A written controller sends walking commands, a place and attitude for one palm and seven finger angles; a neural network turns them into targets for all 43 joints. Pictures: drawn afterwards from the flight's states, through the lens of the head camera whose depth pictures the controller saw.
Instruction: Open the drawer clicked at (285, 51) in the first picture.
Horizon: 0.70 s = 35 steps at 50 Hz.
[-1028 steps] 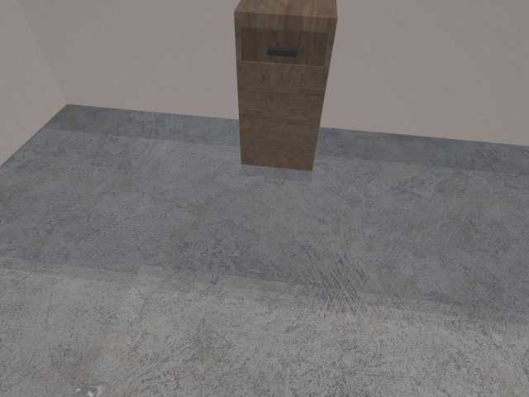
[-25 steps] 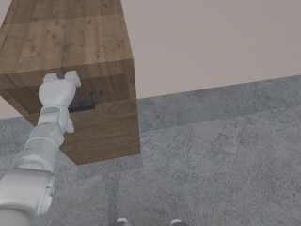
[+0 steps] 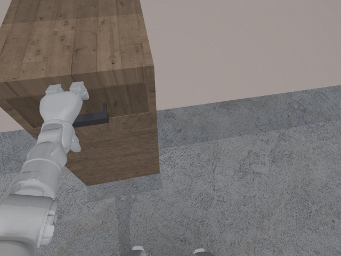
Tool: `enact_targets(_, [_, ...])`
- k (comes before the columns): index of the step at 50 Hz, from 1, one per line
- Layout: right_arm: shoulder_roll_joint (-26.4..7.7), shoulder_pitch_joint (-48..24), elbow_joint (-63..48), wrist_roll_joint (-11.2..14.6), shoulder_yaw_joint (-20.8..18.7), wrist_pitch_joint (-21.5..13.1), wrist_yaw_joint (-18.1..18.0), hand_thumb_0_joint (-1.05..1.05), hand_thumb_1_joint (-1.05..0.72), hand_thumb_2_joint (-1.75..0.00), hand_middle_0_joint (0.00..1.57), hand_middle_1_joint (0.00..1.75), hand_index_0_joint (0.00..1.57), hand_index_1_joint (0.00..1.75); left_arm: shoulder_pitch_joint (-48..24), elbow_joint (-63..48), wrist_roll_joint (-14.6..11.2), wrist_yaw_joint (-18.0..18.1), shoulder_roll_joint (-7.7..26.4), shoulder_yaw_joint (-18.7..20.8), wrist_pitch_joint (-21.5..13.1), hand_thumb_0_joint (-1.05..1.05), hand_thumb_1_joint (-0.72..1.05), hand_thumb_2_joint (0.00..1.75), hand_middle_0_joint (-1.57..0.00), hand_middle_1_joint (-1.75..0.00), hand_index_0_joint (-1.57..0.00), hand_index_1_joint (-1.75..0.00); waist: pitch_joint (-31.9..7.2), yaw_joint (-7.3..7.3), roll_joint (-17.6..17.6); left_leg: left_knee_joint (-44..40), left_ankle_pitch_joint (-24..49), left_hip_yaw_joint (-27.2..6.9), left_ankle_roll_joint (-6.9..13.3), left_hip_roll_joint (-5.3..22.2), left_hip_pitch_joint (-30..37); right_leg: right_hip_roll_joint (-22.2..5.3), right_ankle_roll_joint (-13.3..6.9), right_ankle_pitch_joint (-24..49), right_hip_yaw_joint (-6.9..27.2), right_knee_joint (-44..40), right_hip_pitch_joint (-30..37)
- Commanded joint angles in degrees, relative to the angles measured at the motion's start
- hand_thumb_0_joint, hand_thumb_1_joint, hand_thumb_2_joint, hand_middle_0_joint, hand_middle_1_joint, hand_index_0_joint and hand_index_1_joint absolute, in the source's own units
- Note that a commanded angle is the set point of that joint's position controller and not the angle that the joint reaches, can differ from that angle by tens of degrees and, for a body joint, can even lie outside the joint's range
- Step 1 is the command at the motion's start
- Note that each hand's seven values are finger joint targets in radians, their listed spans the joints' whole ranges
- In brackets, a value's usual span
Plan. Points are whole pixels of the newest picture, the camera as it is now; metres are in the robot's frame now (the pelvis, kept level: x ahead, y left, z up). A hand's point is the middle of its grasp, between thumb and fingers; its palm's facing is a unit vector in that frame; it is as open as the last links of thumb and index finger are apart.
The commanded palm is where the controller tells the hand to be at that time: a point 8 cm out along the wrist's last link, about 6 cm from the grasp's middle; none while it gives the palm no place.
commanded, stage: re-aim the fingers above the handle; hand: left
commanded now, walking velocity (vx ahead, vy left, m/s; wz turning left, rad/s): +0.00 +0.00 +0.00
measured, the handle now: (86, 114) +0.51 +0.23 -0.04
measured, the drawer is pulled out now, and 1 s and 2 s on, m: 0.00 0.00 0.00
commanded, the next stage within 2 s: lower the fingers behind the handle in 0.78 s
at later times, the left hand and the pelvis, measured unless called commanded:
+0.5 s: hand (69, 122) +0.44 +0.25 +0.02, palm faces -0.06 -0.03 -1.00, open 13.8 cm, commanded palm +0.43 +0.24 +0.08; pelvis +0.00 +0.00 +0.00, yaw +0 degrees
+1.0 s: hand (72, 120) +0.45 +0.24 +0.01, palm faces -0.09 -0.04 -1.00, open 13.8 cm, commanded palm +0.44 +0.25 +0.07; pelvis +0.00 -0.01 +0.00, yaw +0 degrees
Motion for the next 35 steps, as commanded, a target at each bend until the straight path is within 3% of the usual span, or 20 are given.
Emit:
enact_targets(1, [-9.26, 5.82, -3.62, -0.5, -2.38, -0.82, 0.2, 0.0, -0.9, -0.9, 0.2, 0.3, 0.2, 0.3, -24.56, -9.39, 0.07, 4.27, 18.19, 5.65, 4.5, 0.0, -0.5, 0.3, -0.3, -1.2, -0.3, -1.2, -23.29, 0.54, 4.44, -3.78, 23.52, 1.48, 1.34, -1.46, 18.71, 1.74, -2.01, 20.61, -2.46, -4.56, 8.41])
enact_targets(3, [-9.33, 5.79, -3.77, -0.28, -2.47, -0.61, 0.32, 0.0, -0.9, -0.9, 0.2, 0.3, 0.2, 0.3, -23.98, -8.95, 0.03, 3.58, 17.51, 5.09, 5.72, 0.0, -0.5, 0.3, -0.3, -1.2, -0.3, -1.2, -25.04, 0.5, 4.34, -4.06, 25.42, 1.23, 1.15, -1.25, 20.72, 1.81, -1.87, 21.61, -2.62, -4.76, 8.79])
enact_targets(8, [-9.31, 5.52, -4.34, 0.0, -2.32, -0.27, 0.03, 0.0, -0.9, -0.9, 0.2, 0.3, 0.2, 0.3, -24.01, -8.88, -0.66, 1.56, 16.3, 4.02, 6.86, 0.0, -0.5, 0.3, -0.3, -1.2, -0.3, -1.2, -24.21, 0.09, 1.38, -4.89, 25.84, 1.26, 1.47, -0.98, 21.32, 1.7, -1.57, 22.62, -2.46, -5.74, 10.4])
enact_targets(12, [-8.89, 5.08, -5.44, 0.11, -2.4, -0.42, -0.11, 0.0, -0.9, -0.9, 0.2, 0.3, 0.2, 0.3, -19.88, -9.83, -1.51, -0.79, 13.41, 2.69, 5.27, 0.0, -0.5, 0.3, -0.3, -1.2, -0.3, -1.2, -22.14, 0.69, 0.45, -5.68, 25.32, 1.46, 1.67, -0.92, 21.63, 1.67, -1.79, 22.46, -2.32, -6.75, 11.67])
enact_targets(14, [-8.89, 5.16, -5.39, 0.38, -2.23, -0.4, -0.37, 0.0, -0.9, -0.9, 0.2, 0.3, 0.2, 0.3, -18.59, -7.61, -1.19, -1.62, 12.64, 1.53, 4.76, 0.0, -0.5, 0.3, -0.3, -1.2, -0.3, -1.2, -17.71, 0.09, -1.01, -6.05, 22.37, 1.6, 1.87, -1.06, 19.24, 1.59, -1.65, 20.75, -2.27, -7.41, 10.47])
enact_targets(15, [-8.84, 5.16, -5.41, 0.53, -2.29, -0.43, -0.54, 0.0, -0.9, -0.9, 0.2, 0.3, 0.2, 0.3, -20.14, -8.41, -0.79, -1.82, 12.38, 0.91, 4.22, 0.0, -0.5, 0.3, -0.3, -1.2, -0.3, -1.2, -17.39, -0.61, -2.17, -6.2, 20.96, 1.41, 1.95, -1.05, 18.89, 1.57, -1.47, 19.69, -2.16, -7.78, 9.79])
enact_targets(16, [-8.73, 5.29, -5.57, 0.46, -2.33, -0.69, -0.57, 0.0, -0.9, -0.9, 0.2, 0.3, 0.2, 0.3, -21.36, -9.39, -0.77, -1.94, 11.57, -0.01, 3.55, 0.0, -0.5, 0.3, -0.3, -1.2, -0.3, -1.2, -16.76, -0.7, -0.2, -6.35, 20.18, 1.36, 1.92, -1.09, 19.21, 1.55, -1.7, 18.49, -2.15, -7.84, 8.97])
enact_targets(17, [-8.78, 5.34, -5.46, 0.32, -2.54, -0.73, -0.66, 0.0, -0.9, -0.9, 0.2, 0.3, 0.2, 0.3, -21.89, -10.58, -0.85, -1.84, 12.96, 1.58, 2.61, 0.0, -0.5, 0.3, -0.3, -1.2, -0.3, -1.2, -17.56, -0.48, -0.68, -6.08, 21.16, 1.28, 1.98, -1.0, 19.95, 1.48, -1.83, 19.03, -2.08, -7.71, 9.33])
enact_targets(18, [-8.66, 5.36, -5.66, 0.46, -2.4, -0.67, -0.71, 0.0, -0.9, -0.9, 0.2, 0.3, 0.2, 0.3, -21.89, -10.89, -0.51, -1.64, 13.41, 1.57, 2.01, 0.0, -0.5, 0.3, -0.3, -1.2, -0.3, -1.2, -18.42, -0.12, 1.13, -6.31, 20.75, 1.02, 1.79, -1.16, 20.36, 1.53, -1.82, 18.01, -2.0, -7.47, 8.78])
enact_targets(20, [-8.22, 5.5, -5.57, 0.16, -2.83, -1.03, -0.7, 0.0, -0.9, -0.9, 0.2, 0.3, 0.2, 0.3, -24.46, -14.14, -0.5, -0.83, 11.29, 0.31, 0.47, 0.0, -0.5, 0.3, -0.3, -1.2, -0.3, -1.2, -20.07, -0.78, 3.05, -5.4, 21.92, 0.69, 1.68, -0.99, 22.85, 1.64, -1.94, 17.73, -2.14, -7.06, 6.69])
enact_targets(21, [-8.22, 5.67, -5.24, -0.02, -2.91, -1.13, -0.61, 0.0, -0.9, -0.9, 0.2, 0.3, 0.2, 0.3, -23.67, -14.24, -0.33, -0.2, 12.36, 1.64, 0.07, 0.0, -0.5, 0.3, -0.3, -1.2, -0.3, -1.2, -20.56, -0.25, 4.3, -5.11, 22.86, 0.56, 1.47, -0.9, 23.44, 1.71, -2.18, 17.75, -2.36, -6.47, 6.35])
enact_targets(23, [-8.21, 5.81, -4.94, -0.1, -2.84, -1.14, -0.44, 0.0, -0.9, -0.9, 0.2, 0.3, 0.2, 0.3, -25.03, -14.12, -0.16, 0.99, 11.82, 1.26, 0.0, 0.0, -0.5, 0.3, -0.3, -1.2, -0.3, -1.2, -21.22, -0.74, 4.71, -4.72, 23.33, -0.13, 1.21, -0.85, 23.78, 1.86, -2.16, 16.84, -2.74, -5.84, 4.74])
enact_targets(25, [-8.39, 5.73, -4.5, -0.42, -2.91, -1.31, -0.25, 0.0, -0.9, -0.9, 0.2, 0.3, 0.2, 0.3, -25.86, -13.67, 0.06, 2.57, 12.69, 2.34, 0.56, 0.0, -0.5, 0.3, -0.3, -1.2, -0.3, -1.2, -21.25, -0.71, 3.95, -4.36, 23.15, -0.09, 1.24, -0.92, 22.95, 1.88, -2.14, 16.97, -2.81, -5.62, 4.63])
enact_targets(26, [-8.58, 5.66, -4.26, -0.46, -2.78, -1.26, -0.08, 0.0, -0.9, -0.9, 0.2, 0.3, 0.2, 0.3, -24.44, -12.19, 0.0, 3.1, 14.24, 3.75, 1.43, 0.0, -0.5, 0.3, -0.3, -1.2, -0.3, -1.2, -21.25, 0.07, 4.14, -4.26, 22.88, 0.19, 1.18, -1.09, 21.83, 1.89, -2.29, 17.14, -2.77, -5.26, 5.42])
enact_targets(28, [-8.74, 5.45, -4.16, -0.44, -2.61, -1.03, -0.11, 0.0, -0.9, -0.9, 0.2, 0.3, 0.2, 0.3, -26.4, -11.34, 0.41, 3.96, 14.81, 3.61, 3.03, 0.0, -0.5, 0.3, -0.3, -1.2, -0.3, -1.2, -22.93, -0.44, 4.0, -4.23, 22.73, 0.05, 1.09, -1.15, 21.8, 1.87, -2.09, 17.12, -2.82, -5.03, 5.39])
enact_targets(29, [-8.76, 5.46, -3.93, -0.52, -2.59, -1.17, 0.03, 0.0, -0.9, -0.9, 0.2, 0.3, 0.2, 0.3, -26.54, -10.37, 0.18, 4.14, 14.36, 3.29, 4.0, 0.0, -0.5, 0.3, -0.3, -1.2, -0.3, -1.2, -21.6, -0.53, 3.82, -4.15, 22.63, 0.48, 1.22, -1.13, 21.04, 1.86, -2.15, 17.65, -2.87, -5.1, 5.69])
enact_targets(32, [-9.16, 5.17, -4.12, -0.52, -2.31, -0.95, 0.24, 0.0, -0.9, -0.9, 0.2, 0.3, 0.2, 0.3, -25.36, -9.09, -0.28, 3.31, 16.21, 4.53, 6.31, 0.0, -0.5, 0.3, -0.3, -1.2, -0.3, -1.2, -24.26, 0.56, 3.35, -4.47, 23.83, 0.97, 1.26, -1.29, 20.88, 1.83, -2.09, 20.26, -2.55, -5.15, 9.14])
enact_targets(35, [-8.9, 5.7, -4.33, 0.07, -2.41, -0.89, -0.01, 0.0, -0.9, -0.9, 0.2, 0.3, 0.2, 0.3, -24.81, -7.55, -0.7, 1.12, 12.91, 1.27, 7.42, 0.0, -0.5, 0.3, -0.3, -1.2, -0.3, -1.2, -23.23, -0.56, 1.22, -5.02, 23.12, 1.4, 1.52, -1.18, 20.68, 1.73, -1.57, 21.13, -2.28, -6.47, 9.94])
